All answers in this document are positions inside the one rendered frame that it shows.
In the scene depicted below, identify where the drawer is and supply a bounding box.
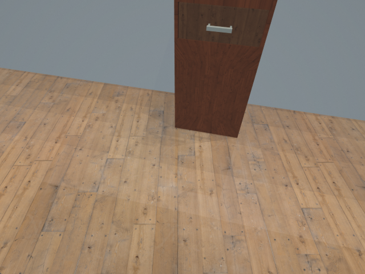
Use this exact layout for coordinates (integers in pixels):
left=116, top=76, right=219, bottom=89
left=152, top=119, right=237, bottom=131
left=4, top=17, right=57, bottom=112
left=179, top=2, right=269, bottom=47

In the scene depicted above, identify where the cabinet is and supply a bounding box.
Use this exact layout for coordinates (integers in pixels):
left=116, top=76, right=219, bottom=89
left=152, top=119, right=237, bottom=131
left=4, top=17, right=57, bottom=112
left=174, top=0, right=277, bottom=138

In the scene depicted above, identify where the handle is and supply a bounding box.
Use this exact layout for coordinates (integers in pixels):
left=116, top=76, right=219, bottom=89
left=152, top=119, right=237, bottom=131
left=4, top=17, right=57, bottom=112
left=206, top=23, right=232, bottom=33

